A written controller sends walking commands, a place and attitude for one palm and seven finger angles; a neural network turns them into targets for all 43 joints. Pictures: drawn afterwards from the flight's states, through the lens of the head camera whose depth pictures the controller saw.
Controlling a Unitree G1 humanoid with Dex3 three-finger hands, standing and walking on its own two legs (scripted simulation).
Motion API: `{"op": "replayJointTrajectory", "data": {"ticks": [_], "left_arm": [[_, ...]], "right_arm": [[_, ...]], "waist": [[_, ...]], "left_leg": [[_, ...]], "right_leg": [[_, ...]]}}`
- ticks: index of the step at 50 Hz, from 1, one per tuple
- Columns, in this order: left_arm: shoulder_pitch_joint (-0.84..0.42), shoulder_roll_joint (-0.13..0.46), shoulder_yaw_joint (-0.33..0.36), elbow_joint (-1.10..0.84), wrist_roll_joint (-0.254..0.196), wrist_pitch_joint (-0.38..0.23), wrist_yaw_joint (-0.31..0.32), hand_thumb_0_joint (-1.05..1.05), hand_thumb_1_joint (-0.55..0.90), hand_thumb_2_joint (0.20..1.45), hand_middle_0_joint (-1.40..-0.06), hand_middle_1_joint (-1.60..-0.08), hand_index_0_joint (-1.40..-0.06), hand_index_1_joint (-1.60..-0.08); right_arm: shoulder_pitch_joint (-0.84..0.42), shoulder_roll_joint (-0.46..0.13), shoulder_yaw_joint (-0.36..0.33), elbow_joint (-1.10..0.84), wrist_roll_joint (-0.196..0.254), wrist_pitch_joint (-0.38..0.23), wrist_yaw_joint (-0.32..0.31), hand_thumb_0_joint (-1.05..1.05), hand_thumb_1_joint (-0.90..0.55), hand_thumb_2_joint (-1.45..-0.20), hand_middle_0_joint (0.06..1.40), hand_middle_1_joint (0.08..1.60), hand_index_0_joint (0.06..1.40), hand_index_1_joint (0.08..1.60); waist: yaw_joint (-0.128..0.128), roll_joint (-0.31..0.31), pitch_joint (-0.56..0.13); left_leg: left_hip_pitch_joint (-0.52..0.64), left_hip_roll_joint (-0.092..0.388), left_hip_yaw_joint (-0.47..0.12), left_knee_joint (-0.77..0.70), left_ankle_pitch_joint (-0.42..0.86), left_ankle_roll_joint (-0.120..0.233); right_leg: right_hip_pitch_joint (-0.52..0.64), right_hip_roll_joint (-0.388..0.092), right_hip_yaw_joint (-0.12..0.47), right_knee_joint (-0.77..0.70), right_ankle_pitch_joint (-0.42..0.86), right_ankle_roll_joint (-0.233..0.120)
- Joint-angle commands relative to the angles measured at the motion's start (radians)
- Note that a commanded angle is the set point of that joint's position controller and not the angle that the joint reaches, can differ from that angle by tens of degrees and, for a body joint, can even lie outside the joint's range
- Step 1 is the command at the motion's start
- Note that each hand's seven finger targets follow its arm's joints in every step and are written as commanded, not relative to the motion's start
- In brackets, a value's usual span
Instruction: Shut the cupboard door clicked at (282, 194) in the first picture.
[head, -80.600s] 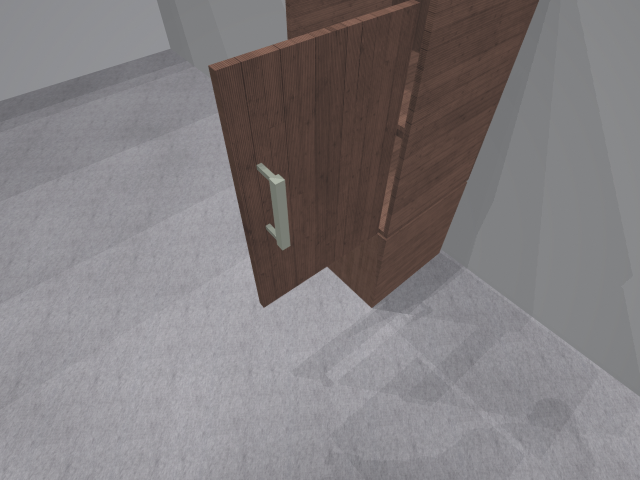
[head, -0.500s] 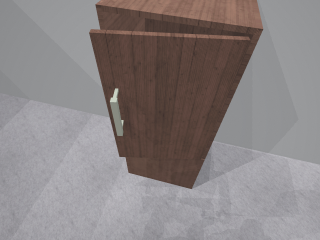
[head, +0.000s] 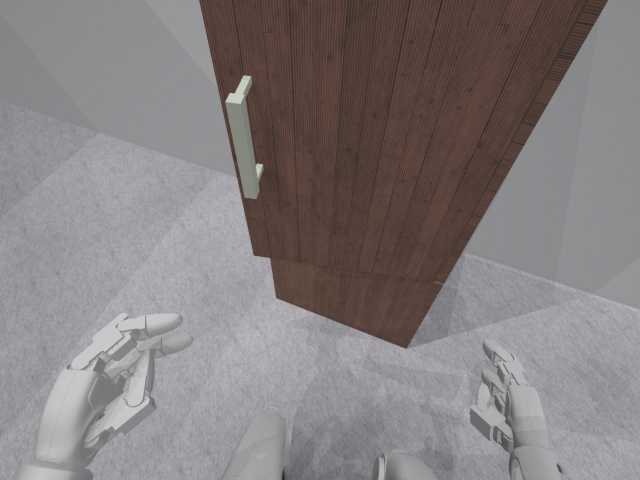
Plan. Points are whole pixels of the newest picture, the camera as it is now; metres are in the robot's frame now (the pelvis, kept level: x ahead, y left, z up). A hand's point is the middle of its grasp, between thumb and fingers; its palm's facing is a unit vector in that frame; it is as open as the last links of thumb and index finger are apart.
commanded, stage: raise the hand and make a fist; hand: left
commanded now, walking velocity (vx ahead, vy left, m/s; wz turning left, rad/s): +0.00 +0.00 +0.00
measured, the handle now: (248, 142) +0.51 +0.18 +0.11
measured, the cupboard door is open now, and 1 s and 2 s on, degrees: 13 13 13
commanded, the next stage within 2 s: bring the fist close to the handle in 1.36 s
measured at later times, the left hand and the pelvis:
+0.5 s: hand (139, 366) +0.20 +0.21 +0.08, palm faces -0.02 -1.00 -0.02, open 3.4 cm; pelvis +0.00 +0.03 +0.03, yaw -1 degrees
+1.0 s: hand (134, 327) +0.23 +0.22 +0.11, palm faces -0.02 -1.00 -0.04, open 3.1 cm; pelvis +0.01 +0.04 +0.05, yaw +0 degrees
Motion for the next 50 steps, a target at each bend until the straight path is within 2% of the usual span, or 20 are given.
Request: {"op": "replayJointTrajectory", "data": {"ticks": [1,3,5,6,8,10,14,20,23,25,26,30,32,33,37,40,41,45,49,50], "left_arm": [[-0.02,0.141,0.095,-0.138,-0.035,0.056,-0.014,0.0,0.9,0.9,-0.713,-0.86,-0.713,-0.86],[0.009,0.154,0.129,-0.135,-0.043,0.095,0.0,0.0,0.9,0.9,-0.75,-0.9,-0.75,-0.9],[0.024,0.173,0.165,-0.129,-0.043,0.102,0.028,0.0,0.9,0.9,-0.787,-0.94,-0.787,-0.94],[0.013,0.147,0.137,-0.161,-0.043,0.087,0.037,0.0,0.9,0.9,-0.805,-0.96,-0.805,-0.96],[0.019,0.13,0.123,-0.158,-0.042,0.052,0.057,0.0,0.9,0.9,-0.842,-1.0,-0.842,-1.0],[-0.015,0.137,0.111,-0.151,-0.036,0.015,0.069,0.0,0.9,0.9,-0.878,-1.04,-0.878,-1.04],[-0.029,0.115,0.055,-0.17,-0.022,-0.034,0.074,0.0,0.9,0.9,-0.952,-1.12,-0.952,-1.12],[-0.037,0.145,0.048,-0.231,0.012,-0.017,0.129,0.0,0.9,0.9,-1.062,-1.24,-1.062,-1.24],[-0.023,0.118,0.023,-0.255,0.028,0.001,0.164,0.0,0.9,0.9,-1.117,-1.3,-1.117,-1.3],[-0.025,0.124,0.029,-0.234,0.039,0.021,0.18,0.0,0.9,0.9,-1.153,-1.34,-1.153,-1.34],[-0.028,0.104,0.001,-0.241,0.044,0.027,0.181,0.0,0.9,0.9,-1.172,-1.36,-1.172,-1.36],[-0.071,0.123,0.006,-0.228,0.052,0.052,0.182,0.0,0.9,0.9,-1.245,-1.44,-1.245,-1.44],[-0.086,0.112,-0.009,-0.235,0.053,0.058,0.176,0.0,0.9,0.9,-1.282,-1.48,-1.282,-1.48],[-0.098,0.117,-0.005,-0.23,0.054,0.061,0.175,0.0,0.9,0.9,-1.3,-1.5,-1.3,-1.5],[-0.142,0.124,0.002,-0.233,0.047,0.068,0.162,0.0,0.9,0.9,-1.3,-1.5,-1.3,-1.5],[-0.149,0.144,0.025,-0.22,0.04,0.077,0.154,0.0,0.9,0.9,-1.3,-1.5,-1.3,-1.5],[-0.157,0.128,0.007,-0.234,0.039,0.078,0.15,0.0,0.9,0.9,-1.3,-1.5,-1.3,-1.5],[-0.174,0.152,0.032,-0.212,0.033,0.097,0.147,0.0,0.9,0.9,-1.3,-1.5,-1.3,-1.5],[-0.181,0.136,0.023,-0.2,0.028,0.102,0.145,0.0,0.9,0.9,-1.3,-1.5,-1.3,-1.5],[-0.17,0.153,0.043,-0.178,0.025,0.107,0.145,0.0,0.9,0.9,-1.3,-1.5,-1.3,-1.5]], "right_arm": [[0.021,-0.12,-0.052,-0.143,0.018,-0.027,-0.02,0.0,-0.9,-0.9,0.2,0.3,0.2,0.3],[0.012,-0.111,-0.051,-0.157,0.019,-0.013,-0.019,0.0,-0.9,-0.9,0.2,0.3,0.2,0.3],[0.003,-0.105,-0.047,-0.159,0.013,-0.003,-0.019,0.0,-0.9,-0.9,0.2,0.3,0.2,0.3],[0.009,-0.1,-0.044,-0.166,0.012,-0.006,-0.016,0.0,-0.9,-0.9,0.2,0.3,0.2,0.3],[0.016,-0.098,-0.043,-0.161,0.008,-0.009,-0.012,0.0,-0.9,-0.9,0.2,0.3,0.2,0.3],[0.018,-0.108,-0.039,-0.154,0.005,-0.013,-0.013,0.0,-0.9,-0.9,0.2,0.3,0.2,0.3],[0.041,-0.125,-0.04,-0.154,0.008,-0.031,-0.009,0.0,-0.9,-0.9,0.2,0.3,0.2,0.3],[0.052,-0.142,-0.035,-0.17,0.008,-0.027,-0.008,0.0,-0.9,-0.9,0.2,0.3,0.2,0.3],[0.055,-0.14,-0.03,-0.183,0.005,-0.016,0.0,0.0,-0.9,-0.9,0.2,0.3,0.2,0.3],[0.061,-0.142,-0.028,-0.188,0.001,-0.002,0.001,0.0,-0.9,-0.9,0.2,0.3,0.2,0.3],[0.06,-0.144,-0.024,-0.196,0.003,0.002,0.004,0.0,-0.9,-0.9,0.2,0.3,0.2,0.3],[0.07,-0.15,-0.013,-0.207,-0.001,0.018,0.005,0.0,-0.9,-0.9,0.2,0.3,0.2,0.3],[0.075,-0.151,-0.008,-0.216,-0.001,0.02,0.009,0.0,-0.9,-0.9,0.2,0.3,0.2,0.3],[0.08,-0.151,-0.005,-0.217,-0.001,0.022,0.009,0.0,-0.9,-0.9,0.2,0.3,0.2,0.3],[0.084,-0.153,0.001,-0.217,-0.001,0.023,0.008,0.0,-0.9,-0.9,0.2,0.3,0.2,0.3],[0.085,-0.154,0.003,-0.212,-0.002,0.023,0.007,0.0,-0.9,-0.9,0.2,0.3,0.2,0.3],[0.086,-0.152,0.004,-0.214,0.0,0.022,0.009,0.0,-0.9,-0.9,0.2,0.3,0.2,0.3],[0.088,-0.155,0.005,-0.206,0.0,0.023,0.007,0.0,-0.9,-0.9,0.2,0.3,0.2,0.3],[0.089,-0.156,0.002,-0.202,0.004,0.022,0.007,0.0,-0.9,-0.9,0.2,0.3,0.2,0.3],[0.09,-0.155,0.002,-0.2,0.002,0.024,0.008,0.0,-0.9,-0.9,0.2,0.3,0.2,0.3]], "waist": [[-0.066,-0.034,-0.219],[-0.046,-0.045,-0.238],[-0.027,-0.045,-0.231],[-0.035,-0.036,-0.232],[-0.042,-0.061,-0.212],[-0.054,-0.057,-0.164],[-0.065,0.001,-0.16],[-0.057,0.063,-0.171],[-0.059,0.094,-0.173],[-0.063,0.068,-0.157],[-0.071,0.072,-0.14],[-0.078,0.066,-0.114],[-0.082,0.08,-0.12],[-0.085,0.062,-0.119],[-0.088,0.068,-0.13],[-0.08,0.063,-0.139],[-0.083,0.086,-0.144],[-0.078,0.066,-0.137],[-0.081,0.054,-0.139],[-0.071,0.055,-0.132]], "left_leg": [[0.196,-0.052,0.02,-0.158,0.222,0.057],[0.202,-0.055,0.022,-0.182,0.225,0.053],[0.204,-0.053,0.018,-0.198,0.238,0.052],[0.221,-0.054,0.017,-0.212,0.243,0.05],[0.227,-0.053,0.015,-0.228,0.229,0.048],[0.214,-0.051,0.013,-0.23,0.199,0.05],[0.261,-0.053,0.014,-0.271,0.15,0.053],[0.34,-0.052,-0.006,-0.351,0.108,0.055],[0.391,-0.047,-0.019,-0.392,0.102,0.047],[0.391,-0.045,-0.029,-0.406,0.1,0.048],[0.399,-0.044,-0.03,-0.415,0.087,0.044],[0.399,-0.045,-0.035,-0.431,0.066,0.045],[0.419,-0.045,-0.033,-0.432,0.077,0.042],[0.422,-0.044,-0.037,-0.436,0.073,0.042],[0.442,-0.046,-0.032,-0.433,0.1,0.043],[0.447,-0.049,-0.03,-0.432,0.134,0.044],[0.459,-0.051,-0.024,-0.432,0.147,0.044],[0.459,-0.053,-0.021,-0.434,0.171,0.045],[0.474,-0.053,-0.01,-0.439,0.196,0.043],[0.461,-0.057,-0.008,-0.436,0.201,0.044]], "right_leg": [[0.132,-0.002,0.227,-0.342,0.285,0.066],[0.175,-0.014,0.231,-0.356,0.293,0.074],[0.195,-0.013,0.225,-0.351,0.312,0.074],[0.192,-0.015,0.212,-0.347,0.329,0.072],[0.173,-0.01,0.195,-0.347,0.313,0.07],[0.135,-0.003,0.192,-0.353,0.246,0.061],[0.085,0.011,0.16,-0.359,0.13,0.038],[0.09,0.033,0.097,-0.338,0.147,0.021],[0.093,0.036,0.066,-0.33,0.181,0.02],[0.105,0.04,0.06,-0.336,0.195,0.019],[0.098,0.04,0.055,-0.34,0.189,0.021],[0.114,0.043,0.056,-0.359,0.19,0.02],[0.113,0.042,0.054,-0.364,0.2,0.021],[0.119,0.043,0.051,-0.367,0.2,0.021],[0.138,0.044,0.057,-0.38,0.221,0.021],[0.164,0.048,0.061,-0.388,0.244,0.019],[0.166,0.044,0.06,-0.391,0.252,0.02],[0.191,0.045,0.064,-0.405,0.272,0.019],[0.201,0.041,0.065,-0.416,0.287,0.023],[0.214,0.043,0.07,-0.419,0.293,0.021]]}}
